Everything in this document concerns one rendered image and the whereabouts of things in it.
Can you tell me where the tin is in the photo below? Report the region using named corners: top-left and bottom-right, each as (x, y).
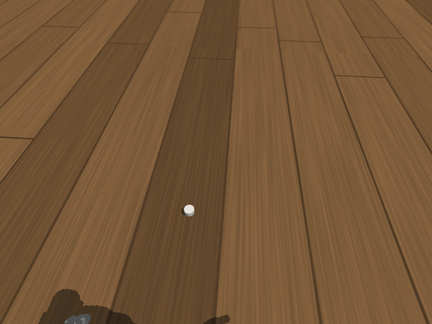
top-left (184, 205), bottom-right (194, 217)

